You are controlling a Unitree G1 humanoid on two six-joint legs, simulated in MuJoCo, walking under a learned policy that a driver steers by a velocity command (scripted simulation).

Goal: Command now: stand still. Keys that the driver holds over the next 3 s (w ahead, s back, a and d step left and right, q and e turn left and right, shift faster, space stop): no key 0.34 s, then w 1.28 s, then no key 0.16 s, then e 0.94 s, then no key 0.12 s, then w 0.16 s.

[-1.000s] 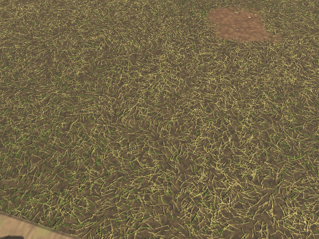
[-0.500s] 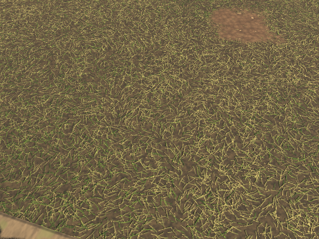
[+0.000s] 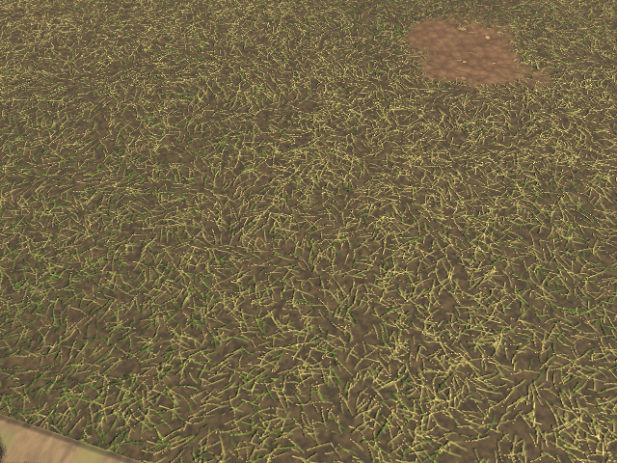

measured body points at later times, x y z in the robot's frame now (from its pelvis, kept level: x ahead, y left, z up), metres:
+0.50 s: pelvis +0.03 -0.01 +0.00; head +0.03 -0.01 +0.45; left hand +0.13 +0.28 -0.13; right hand +0.03 -0.30 -0.14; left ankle -0.07 +0.12 -0.74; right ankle +0.04 -0.12 -0.73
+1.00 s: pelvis +0.23 -0.01 -0.02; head +0.24 +0.00 +0.43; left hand +0.13 +0.20 -0.17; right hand +0.39 -0.24 -0.13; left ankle +0.28 +0.10 -0.73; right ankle +0.06 -0.12 -0.73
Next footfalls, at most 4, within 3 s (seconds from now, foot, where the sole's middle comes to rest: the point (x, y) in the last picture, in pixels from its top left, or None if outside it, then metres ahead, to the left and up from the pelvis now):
0.98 left None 0.32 0.10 -0.77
1.44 right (375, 434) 0.62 -0.13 -0.94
1.84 left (288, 343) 0.87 0.09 -0.94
2.30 right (373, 381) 0.76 -0.13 -0.94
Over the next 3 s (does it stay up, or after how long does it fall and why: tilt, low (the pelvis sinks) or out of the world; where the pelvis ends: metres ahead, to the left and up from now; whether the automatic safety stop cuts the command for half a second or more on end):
stays up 0.79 -0.02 -0.15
